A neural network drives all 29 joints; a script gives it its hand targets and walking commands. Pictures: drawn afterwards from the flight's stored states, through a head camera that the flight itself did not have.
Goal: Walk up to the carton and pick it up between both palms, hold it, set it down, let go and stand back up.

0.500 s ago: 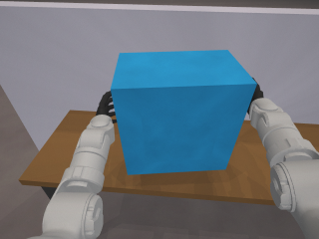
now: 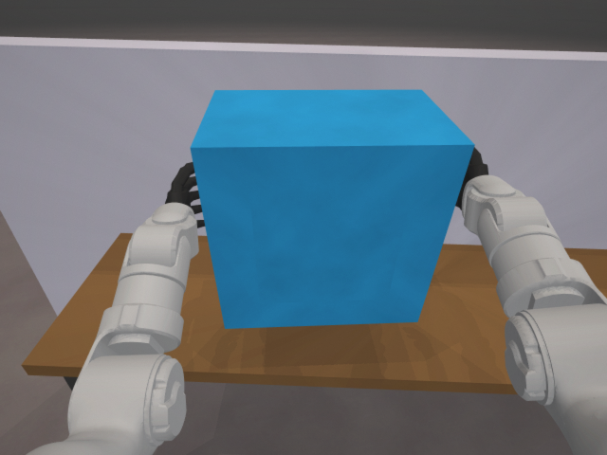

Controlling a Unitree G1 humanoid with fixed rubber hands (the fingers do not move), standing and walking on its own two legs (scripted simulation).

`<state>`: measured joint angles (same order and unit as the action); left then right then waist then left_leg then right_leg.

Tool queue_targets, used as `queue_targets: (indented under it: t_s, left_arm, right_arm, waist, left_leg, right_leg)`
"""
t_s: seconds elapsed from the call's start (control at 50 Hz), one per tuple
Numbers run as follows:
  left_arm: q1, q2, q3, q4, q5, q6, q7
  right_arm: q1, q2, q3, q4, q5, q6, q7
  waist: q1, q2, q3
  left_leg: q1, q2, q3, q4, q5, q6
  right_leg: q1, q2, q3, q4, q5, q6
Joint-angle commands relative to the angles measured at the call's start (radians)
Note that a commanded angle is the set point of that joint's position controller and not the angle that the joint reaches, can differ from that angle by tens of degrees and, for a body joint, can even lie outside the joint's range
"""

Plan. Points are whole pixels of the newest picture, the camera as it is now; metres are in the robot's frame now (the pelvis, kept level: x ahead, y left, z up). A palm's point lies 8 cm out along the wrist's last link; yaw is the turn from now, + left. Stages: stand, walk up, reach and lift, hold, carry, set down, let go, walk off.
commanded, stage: reach and lift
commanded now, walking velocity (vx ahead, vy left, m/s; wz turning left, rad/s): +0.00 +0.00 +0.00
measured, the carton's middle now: (321, 211) +0.44 +0.02 +0.19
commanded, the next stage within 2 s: hold in 1.28 s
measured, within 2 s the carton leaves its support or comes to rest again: neither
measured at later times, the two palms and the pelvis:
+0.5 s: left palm (175, 193) +0.38 +0.21 +0.24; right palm (473, 172) +0.41 -0.17 +0.27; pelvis +0.00 +0.00 +0.00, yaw +0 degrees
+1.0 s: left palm (173, 182) +0.38 +0.21 +0.26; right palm (485, 162) +0.40 -0.17 +0.29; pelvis +0.00 +0.00 +0.00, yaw +0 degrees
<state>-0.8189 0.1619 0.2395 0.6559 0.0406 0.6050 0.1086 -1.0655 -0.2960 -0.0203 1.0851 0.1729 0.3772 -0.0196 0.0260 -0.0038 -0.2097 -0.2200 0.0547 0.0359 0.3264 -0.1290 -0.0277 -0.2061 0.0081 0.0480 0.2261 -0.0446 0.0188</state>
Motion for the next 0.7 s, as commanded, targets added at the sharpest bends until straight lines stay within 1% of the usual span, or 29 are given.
queue_targets:
  t_s: [0.0,0.02,0.04,0.06,0.1,0.12,0.16,0.22,0.26,0.28,0.3,0.32,0.34,0.36,0.38,0.4,0.42,0.44,0.46,0.48,0.5,0.52,0.54,0.56,0.58,0.62,0.64,0.66,0.68]
  left_arm:
    - [-0.897,-0.541,-0.290,-0.307,-0.140,-0.081,-0.254]
    - [-0.889,-0.537,-0.273,-0.294,-0.135,-0.076,-0.256]
    - [-0.932,-0.548,-0.268,-0.284,-0.128,-0.072,-0.251]
    - [-0.933,-0.541,-0.265,-0.285,-0.133,-0.076,-0.250]
    - [-0.929,-0.545,-0.260,-0.255,-0.122,-0.060,-0.252]
    - [-0.936,-0.548,-0.265,-0.255,-0.140,-0.061,-0.254]
    - [-0.977,-0.533,-0.251,-0.226,-0.141,-0.068,-0.252]
    - [-0.950,-0.513,-0.216,-0.157,-0.120,-0.057,-0.267]
    - [-0.963,-0.530,-0.232,-0.210,-0.138,-0.055,-0.260]
    - [-0.966,-0.546,-0.250,-0.218,-0.152,-0.054,-0.263]
    - [-0.968,-0.531,-0.241,-0.201,-0.147,-0.049,-0.265]
    - [-0.964,-0.531,-0.237,-0.194,-0.138,-0.046,-0.267]
    - [-0.953,-0.527,-0.234,-0.216,-0.137,-0.045,-0.269]
    - [-0.927,-0.520,-0.217,-0.208,-0.128,-0.036,-0.273]
    - [-0.932,-0.538,-0.246,-0.244,-0.151,-0.039,-0.274]
    - [-0.920,-0.543,-0.250,-0.267,-0.153,-0.034,-0.273]
    - [-0.924,-0.533,-0.248,-0.283,-0.151,-0.032,-0.275]
    - [-0.914,-0.540,-0.269,-0.342,-0.163,-0.030,-0.272]
    - [-0.910,-0.541,-0.265,-0.315,-0.159,-0.026,-0.274]
    - [-0.911,-0.534,-0.270,-0.378,-0.172,-0.027,-0.272]
    - [-0.925,-0.532,-0.272,-0.420,-0.166,-0.022,-0.266]
    - [-0.906,-0.507,-0.261,-0.420,-0.160,-0.013,-0.270]
    - [-0.918,-0.492,-0.255,-0.420,-0.158,-0.007,-0.271]
    - [-0.920,-0.492,-0.249,-0.405,-0.146,0.001,-0.274]
    - [-0.899,-0.480,-0.225,-0.356,-0.130,0.016,-0.283]
    - [-0.904,-0.507,-0.262,-0.395,-0.145,0.029,-0.289]
    - [-0.917,-0.509,-0.270,-0.405,-0.152,0.031,-0.290]
    - [-0.947,-0.495,-0.255,-0.420,-0.155,0.027,-0.287]
    - [-0.951,-0.505,-0.270,-0.404,-0.168,0.033,-0.286]
  right_arm:
    - [-0.689,0.700,0.078,-0.374,0.162,-0.017,0.067]
    - [-0.726,0.721,0.105,-0.408,0.182,-0.014,0.068]
    - [-0.742,0.707,0.087,-0.362,0.171,-0.008,0.075]
    - [-0.772,0.731,0.090,-0.400,0.172,-0.010,0.077]
    - [-0.741,0.701,0.061,-0.344,0.160,0.002,0.080]
    - [-0.777,0.702,0.068,-0.403,0.166,-0.002,0.076]
    - [-0.797,0.706,0.058,-0.360,0.149,0.006,0.080]
    - [-0.761,0.680,0.017,-0.287,0.136,0.024,0.080]
    - [-0.788,0.685,0.042,-0.336,0.160,0.020,0.086]
    - [-0.796,0.671,0.037,-0.369,0.161,0.020,0.081]
    - [-0.798,0.680,0.041,-0.354,0.170,0.026,0.079]
    - [-0.761,0.653,0.024,-0.299,0.162,0.033,0.081]
    - [-0.761,0.670,0.041,-0.311,0.165,0.034,0.082]
    - [-0.752,0.664,0.045,-0.324,0.176,0.040,0.079]
    - [-0.771,0.671,0.063,-0.385,0.179,0.037,0.073]
    - [-0.753,0.663,0.073,-0.393,0.199,0.044,0.068]
    - [-0.755,0.670,0.082,-0.413,0.216,0.045,0.065]
    - [-0.738,0.678,0.113,-0.457,0.237,0.048,0.060]
    - [-0.761,0.665,0.097,-0.457,0.234,0.053,0.055]
    - [-0.736,0.680,0.122,-0.501,0.253,0.059,0.054]
    - [-0.706,0.681,0.136,-0.490,0.263,0.069,0.051]
    - [-0.683,0.678,0.146,-0.492,0.274,0.081,0.048]
    - [-0.684,0.679,0.137,-0.477,0.273,0.095,0.048]
    - [-0.653,0.644,0.112,-0.415,0.263,0.109,0.051]
    - [-0.660,0.636,0.100,-0.414,0.247,0.113,0.051]
    - [-0.670,0.629,0.098,-0.440,0.252,0.118,0.051]
    - [-0.686,0.628,0.105,-0.452,0.263,0.120,0.052]
    - [-0.705,0.640,0.110,-0.466,0.268,0.121,0.054]
    - [-0.713,0.629,0.093,-0.479,0.259,0.123,0.053]
  waist:
    - [-0.141,0.000,-0.327]
    - [-0.119,-0.029,-0.346]
    - [-0.124,0.002,-0.332]
    - [-0.113,-0.016,-0.345]
    - [-0.132,0.012,-0.319]
    - [-0.129,-0.002,-0.351]
    - [-0.123,-0.007,-0.330]
    - [-0.138,-0.001,-0.285]
    - [-0.126,0.010,-0.333]
    - [-0.141,0.015,-0.368]
    - [-0.139,0.007,-0.338]
    - [-0.153,0.032,-0.314]
    - [-0.138,0.019,-0.327]
    - [-0.143,0.013,-0.322]
    - [-0.146,0.001,-0.364]
    - [-0.152,0.015,-0.376]
    - [-0.143,0.020,-0.385]
    - [-0.144,0.023,-0.449]
    - [-0.150,0.027,-0.421]
    - [-0.138,0.018,-0.467]
    - [-0.147,0.025,-0.462]
    - [-0.133,0.007,-0.456]
    - [-0.135,0.021,-0.440]
    - [-0.151,0.051,-0.374]
    - [-0.155,0.020,-0.325]
    - [-0.165,0.049,-0.354]
    - [-0.161,0.050,-0.368]
    - [-0.141,0.041,-0.395]
    - [-0.165,0.037,-0.391]
  left_leg:
    - [0.006,-0.107,-0.039,-0.060,0.061,0.000]
    - [-0.004,-0.105,-0.042,-0.056,0.058,0.016]
    - [-0.002,-0.103,-0.044,-0.067,0.024,0.013]
    - [-0.008,-0.105,-0.044,-0.064,0.023,0.020]
    - [-0.012,-0.101,-0.045,-0.070,0.002,0.014]
    - [-0.007,-0.100,-0.047,-0.066,0.006,0.018]
    - [-0.016,-0.101,-0.043,-0.072,-0.023,0.025]
    - [-0.036,-0.097,-0.043,-0.077,-0.050,0.022]
    - [-0.019,-0.092,-0.049,-0.074,-0.006,0.018]
    - [-0.011,-0.093,-0.054,-0.068,-0.008,0.015]
    - [-0.021,-0.093,-0.053,-0.066,-0.002,0.019]
    - [-0.017,-0.093,-0.055,-0.079,-0.024,0.014]
    - [-0.010,-0.093,-0.050,-0.071,0.009,0.015]
    - [-0.009,-0.091,-0.056,-0.071,0.022,0.012]
    - [-0.002,-0.093,-0.053,-0.065,0.050,0.011]
    - [0.013,-0.094,-0.056,-0.060,0.087,0.010]
    - [0.012,-0.099,-0.054,-0.051,0.113,0.008]
    - [0.035,-0.101,-0.059,-0.035,0.170,0.002]
    - [0.020,-0.102,-0.058,-0.040,0.162,0.001]
    - [0.044,-0.105,-0.061,-0.029,0.215,0.002]
    - [0.059,-0.105,-0.066,-0.025,0.230,-0.005]
    - [0.057,-0.108,-0.061,-0.020,0.253,-0.002]
    - [0.049,-0.107,-0.063,-0.025,0.223,-0.002]
    - [0.051,-0.105,-0.064,-0.036,0.196,-0.012]
    - [0.029,-0.101,-0.063,-0.052,0.139,-0.002]
    - [0.029,-0.094,-0.066,-0.053,0.145,-0.017]
    - [0.036,-0.093,-0.065,-0.050,0.137,-0.015]
    - [0.040,-0.097,-0.059,-0.052,0.131,-0.007]
    - [0.035,-0.092,-0.069,-0.053,0.124,-0.013]
  right_leg:
    - [0.374,0.032,-0.029,0.030,0.089,0.016]
    - [0.385,0.032,-0.021,0.030,0.067,0.019]
    - [0.346,0.036,-0.029,0.024,0.001,0.013]
    - [0.352,0.036,-0.031,0.025,0.005,0.013]
    - [0.341,0.036,-0.024,0.018,-0.015,0.001]
    - [0.355,0.032,-0.026,0.023,-0.001,0.003]
    - [0.319,0.035,-0.029,0.018,-0.043,0.005]
    - [0.306,0.033,-0.017,0.007,-0.073,-0.006]
    - [0.319,0.042,-0.026,0.019,-0.034,-0.009]
    - [0.340,0.037,-0.021,0.021,-0.010,-0.012]
    - [0.335,0.039,-0.011,0.016,-0.013,-0.011]
    - [0.319,0.038,-0.017,0.016,-0.024,-0.014]
    - [0.337,0.041,-0.021,0.021,0.011,-0.010]
    - [0.357,0.039,-0.017,0.020,0.041,-0.010]
    - [0.377,0.041,-0.022,0.029,0.076,-0.005]
    - [0.387,0.044,-0.021,0.033,0.128,-0.003]
    - [0.410,0.041,-0.020,0.039,0.164,-0.001]
    - [0.442,0.045,-0.015,0.053,0.229,0.002]
    - [0.435,0.043,-0.017,0.049,0.236,0.004]
    - [0.457,0.050,-0.018,0.058,0.282,0.003]
    - [0.457,0.054,-0.024,0.063,0.293,0.009]
    - [0.471,0.050,-0.020,0.066,0.327,0.012]
    - [0.461,0.047,-0.017,0.060,0.305,0.011]
    - [0.416,0.046,-0.021,0.050,0.253,0.005]
    - [0.404,0.045,-0.026,0.040,0.195,0.006]
    - [0.412,0.047,-0.018,0.044,0.208,-0.007]
    - [0.419,0.049,-0.017,0.041,0.197,-0.008]
    - [0.416,0.051,-0.024,0.045,0.181,-0.007]
    - [0.412,0.048,-0.023,0.045,0.181,-0.007]
